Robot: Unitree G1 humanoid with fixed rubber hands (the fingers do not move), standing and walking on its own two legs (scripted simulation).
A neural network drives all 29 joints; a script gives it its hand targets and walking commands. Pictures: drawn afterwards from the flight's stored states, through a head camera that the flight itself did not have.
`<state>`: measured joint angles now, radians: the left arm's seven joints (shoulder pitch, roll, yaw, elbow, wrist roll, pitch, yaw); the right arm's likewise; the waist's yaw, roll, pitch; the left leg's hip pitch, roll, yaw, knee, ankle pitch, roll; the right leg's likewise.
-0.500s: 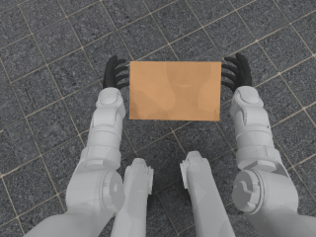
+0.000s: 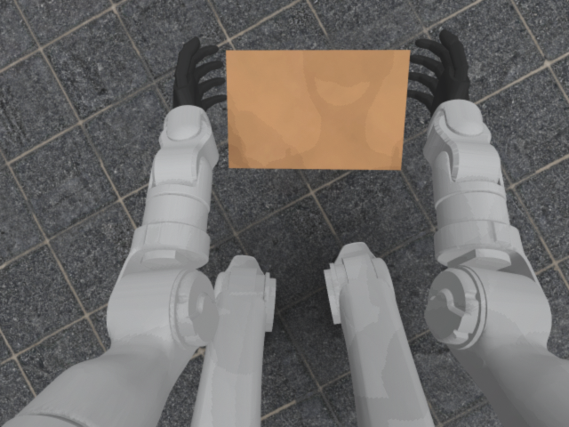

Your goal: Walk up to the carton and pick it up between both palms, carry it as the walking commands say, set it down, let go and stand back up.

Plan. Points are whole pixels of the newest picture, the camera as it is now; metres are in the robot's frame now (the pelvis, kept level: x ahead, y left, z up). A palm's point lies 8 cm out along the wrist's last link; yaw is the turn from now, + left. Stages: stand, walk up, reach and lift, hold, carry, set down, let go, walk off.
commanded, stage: set down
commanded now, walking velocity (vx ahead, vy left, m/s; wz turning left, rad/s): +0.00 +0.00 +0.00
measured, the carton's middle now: (313, 115) +0.50 -0.06 -0.21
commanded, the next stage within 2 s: none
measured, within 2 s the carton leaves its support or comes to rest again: rests again in 1.70 s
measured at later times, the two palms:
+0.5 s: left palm (209, 112) +0.53 +0.09 -0.20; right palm (424, 107) +0.49 -0.22 -0.20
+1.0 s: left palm (216, 117) +0.54 +0.10 -0.27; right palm (410, 113) +0.50 -0.23 -0.26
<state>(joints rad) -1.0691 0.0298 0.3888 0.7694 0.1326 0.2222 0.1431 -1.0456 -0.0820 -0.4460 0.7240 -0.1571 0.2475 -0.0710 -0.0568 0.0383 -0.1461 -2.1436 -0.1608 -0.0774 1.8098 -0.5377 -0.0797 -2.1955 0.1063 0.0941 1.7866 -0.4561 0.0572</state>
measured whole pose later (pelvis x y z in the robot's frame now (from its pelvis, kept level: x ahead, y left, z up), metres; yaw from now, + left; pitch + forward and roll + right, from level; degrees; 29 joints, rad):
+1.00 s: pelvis +0.01 +0.01 -0.09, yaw +0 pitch +42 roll +0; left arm -1.31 0.18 0.24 0.99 -0.01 0.14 0.17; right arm -1.27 -0.25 -0.36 0.95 -0.03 0.17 -0.02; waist -0.09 0.05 0.22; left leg -2.26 -0.17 -0.04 2.18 -0.64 -0.06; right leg -2.29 0.05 0.05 2.14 -0.58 0.05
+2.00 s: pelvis +0.00 +0.00 -0.11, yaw +0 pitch +35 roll +0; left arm -1.42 0.23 0.21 1.11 -0.03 0.12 0.09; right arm -1.38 -0.33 -0.26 1.12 0.06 0.13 -0.01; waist -0.08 0.04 0.38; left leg -2.24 -0.11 -0.02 2.26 -0.63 -0.04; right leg -2.27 0.00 0.01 2.23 -0.56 0.01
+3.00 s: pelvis -0.01 +0.00 -0.11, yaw +0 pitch +34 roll +0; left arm -1.48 0.32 0.04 1.20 -0.19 0.02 0.12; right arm -1.43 -0.41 -0.15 1.27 0.21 -0.03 -0.05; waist -0.07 0.02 0.44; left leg -2.24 -0.06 -0.01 2.25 -0.61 -0.03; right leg -2.28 -0.02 -0.01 2.22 -0.53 -0.01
